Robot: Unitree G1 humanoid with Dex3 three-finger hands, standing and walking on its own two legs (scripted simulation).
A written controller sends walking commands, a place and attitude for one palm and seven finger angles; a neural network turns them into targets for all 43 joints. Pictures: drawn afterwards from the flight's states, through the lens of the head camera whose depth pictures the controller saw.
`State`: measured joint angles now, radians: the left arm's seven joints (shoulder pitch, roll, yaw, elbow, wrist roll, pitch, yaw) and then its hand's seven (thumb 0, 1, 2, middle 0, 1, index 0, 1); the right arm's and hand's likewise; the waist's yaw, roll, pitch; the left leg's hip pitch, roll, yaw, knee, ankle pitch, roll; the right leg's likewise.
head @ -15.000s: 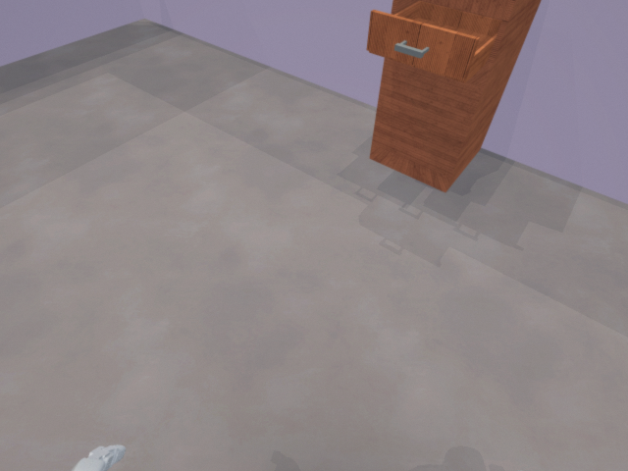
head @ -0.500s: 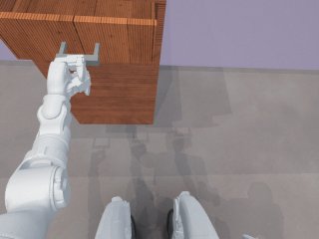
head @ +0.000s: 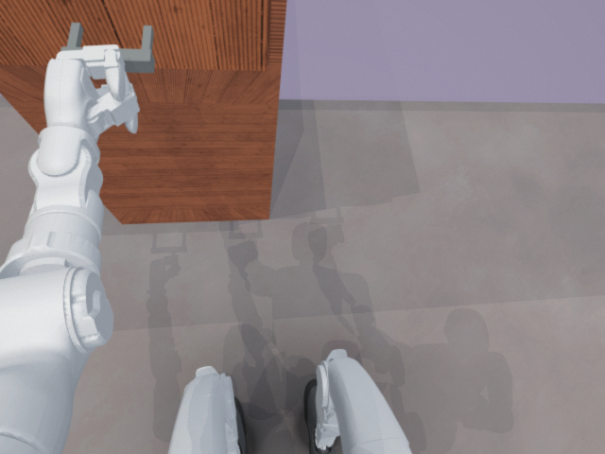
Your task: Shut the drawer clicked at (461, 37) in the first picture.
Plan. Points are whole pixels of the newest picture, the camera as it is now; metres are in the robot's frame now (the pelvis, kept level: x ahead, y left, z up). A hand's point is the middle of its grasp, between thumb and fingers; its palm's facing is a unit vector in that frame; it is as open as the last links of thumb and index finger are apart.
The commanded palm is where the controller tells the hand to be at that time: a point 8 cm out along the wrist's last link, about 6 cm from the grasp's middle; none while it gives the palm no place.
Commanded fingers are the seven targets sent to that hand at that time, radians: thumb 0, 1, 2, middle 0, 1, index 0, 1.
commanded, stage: push the drawer shut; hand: left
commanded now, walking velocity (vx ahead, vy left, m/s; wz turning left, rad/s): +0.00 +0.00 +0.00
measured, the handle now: (110, 47) +0.62 +0.18 +0.06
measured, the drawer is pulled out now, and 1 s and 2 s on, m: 0.02 0.00 0.00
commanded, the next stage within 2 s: pull the fist back off the drawer in 0.38 s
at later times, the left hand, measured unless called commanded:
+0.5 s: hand (120, 83) +0.57 +0.17 +0.05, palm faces -0.04 -1.00 -0.05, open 2.9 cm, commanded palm +0.60 +0.17 +0.06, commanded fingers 0.00 0.90 0.90 -1.40 -1.60 -1.40 -1.60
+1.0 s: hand (129, 87) +0.56 +0.16 +0.05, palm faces -0.04 -1.00 -0.03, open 3.1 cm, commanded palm +0.53 +0.18 +0.06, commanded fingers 0.00 0.90 0.90 -1.40 -1.60 -1.40 -1.60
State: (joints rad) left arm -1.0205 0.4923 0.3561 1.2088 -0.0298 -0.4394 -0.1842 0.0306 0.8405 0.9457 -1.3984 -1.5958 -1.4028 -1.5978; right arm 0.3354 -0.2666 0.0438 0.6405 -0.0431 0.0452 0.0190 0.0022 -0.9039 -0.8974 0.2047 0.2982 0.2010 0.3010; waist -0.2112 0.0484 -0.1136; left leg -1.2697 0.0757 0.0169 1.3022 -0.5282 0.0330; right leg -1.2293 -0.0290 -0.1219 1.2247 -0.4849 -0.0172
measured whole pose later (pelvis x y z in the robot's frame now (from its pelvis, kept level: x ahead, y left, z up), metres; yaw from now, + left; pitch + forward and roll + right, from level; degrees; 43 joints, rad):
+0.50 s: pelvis -0.02 +0.00 -0.02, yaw +0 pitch +31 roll -6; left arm -1.24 0.63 0.32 1.32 0.02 -0.36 -0.19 -0.03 0.64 0.97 -1.40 -1.60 -1.40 -1.60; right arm 0.37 -0.27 0.08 0.66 -0.06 0.01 0.01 0.00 -0.90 -0.90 0.21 0.30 0.20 0.30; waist -0.27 0.04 -0.10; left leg -1.41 0.07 -0.02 1.37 -0.51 0.04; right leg -1.34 -0.03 -0.15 1.26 -0.46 -0.02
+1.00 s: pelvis -0.01 +0.01 -0.01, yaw -1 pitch +30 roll -6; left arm -1.11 0.56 0.36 1.19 0.00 -0.34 -0.17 0.00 0.80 0.92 -1.40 -1.60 -1.40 -1.60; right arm 0.39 -0.26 0.07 0.63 -0.05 0.02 0.04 0.00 -0.90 -0.90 0.21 0.30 0.20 0.30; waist -0.26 0.05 -0.10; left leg -1.35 0.08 0.01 1.33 -0.51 0.05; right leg -1.30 -0.02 -0.12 1.22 -0.45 0.00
